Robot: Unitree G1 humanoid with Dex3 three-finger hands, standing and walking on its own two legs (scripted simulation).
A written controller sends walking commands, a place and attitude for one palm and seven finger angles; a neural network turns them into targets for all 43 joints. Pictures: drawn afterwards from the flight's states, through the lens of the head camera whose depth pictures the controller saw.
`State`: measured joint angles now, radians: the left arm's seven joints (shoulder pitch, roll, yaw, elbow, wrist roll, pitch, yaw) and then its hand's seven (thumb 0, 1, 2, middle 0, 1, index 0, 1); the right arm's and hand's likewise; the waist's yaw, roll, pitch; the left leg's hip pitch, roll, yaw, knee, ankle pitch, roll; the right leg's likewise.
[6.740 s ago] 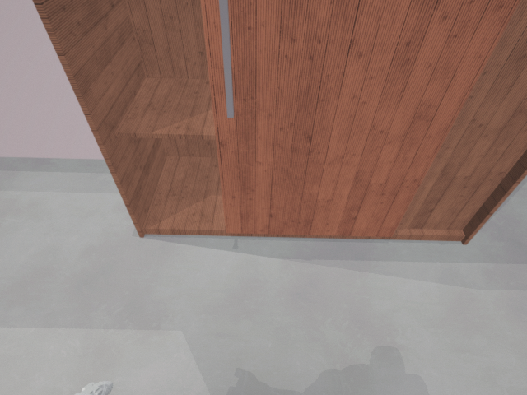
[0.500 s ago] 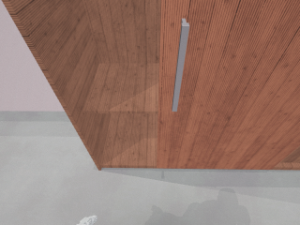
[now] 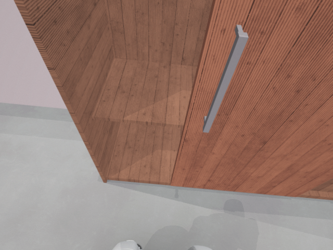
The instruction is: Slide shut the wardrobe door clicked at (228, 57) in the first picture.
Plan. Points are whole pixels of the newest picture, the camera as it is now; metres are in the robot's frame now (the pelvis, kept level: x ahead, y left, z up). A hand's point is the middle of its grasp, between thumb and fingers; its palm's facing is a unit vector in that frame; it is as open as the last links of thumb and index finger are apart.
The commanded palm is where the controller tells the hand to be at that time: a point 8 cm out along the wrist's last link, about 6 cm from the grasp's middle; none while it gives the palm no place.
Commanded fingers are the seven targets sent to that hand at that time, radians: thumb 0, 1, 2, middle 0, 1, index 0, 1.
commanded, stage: come to a stop and stand still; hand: right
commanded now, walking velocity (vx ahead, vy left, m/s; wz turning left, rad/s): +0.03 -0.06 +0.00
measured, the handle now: (219, 89) +0.50 -0.09 +0.11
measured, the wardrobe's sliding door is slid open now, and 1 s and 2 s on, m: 0.39 0.39 0.39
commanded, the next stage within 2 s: look again from close up in 1.18 s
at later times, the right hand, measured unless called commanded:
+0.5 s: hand out of the picture -0.03 -0.21 -0.17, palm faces +0.00 +0.98 -0.18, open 7.4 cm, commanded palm none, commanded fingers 0.00 -0.90 -0.90 0.20 0.30 0.20 0.30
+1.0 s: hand out of the picture -0.04 -0.15 -0.16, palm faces +0.05 +0.98 -0.18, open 7.3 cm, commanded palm none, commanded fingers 0.00 -0.90 -0.90 0.20 0.30 0.20 0.30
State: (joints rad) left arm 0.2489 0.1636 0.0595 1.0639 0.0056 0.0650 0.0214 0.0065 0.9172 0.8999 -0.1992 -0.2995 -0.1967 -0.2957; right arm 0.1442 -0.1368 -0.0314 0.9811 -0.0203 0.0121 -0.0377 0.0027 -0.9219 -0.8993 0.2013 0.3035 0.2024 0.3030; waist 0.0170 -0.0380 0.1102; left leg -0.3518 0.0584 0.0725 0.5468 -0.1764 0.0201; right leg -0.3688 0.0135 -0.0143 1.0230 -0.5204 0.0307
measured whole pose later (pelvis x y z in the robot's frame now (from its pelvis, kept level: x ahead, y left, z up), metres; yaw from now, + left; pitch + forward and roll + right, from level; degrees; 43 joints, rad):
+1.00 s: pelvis -0.03 +0.01 +0.01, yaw +0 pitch -2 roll +0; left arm 0.29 0.12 0.00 1.17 0.01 0.00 0.05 0.01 0.92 0.90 -0.20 -0.30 -0.20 -0.30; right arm 0.30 -0.11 0.00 1.16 0.00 -0.02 -0.04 0.01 -0.93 -0.90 0.20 0.30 0.20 0.30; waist 0.00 -0.02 0.02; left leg -0.12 -0.05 0.08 0.40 -0.25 0.07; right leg -0.09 -0.06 -0.01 0.38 -0.26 0.05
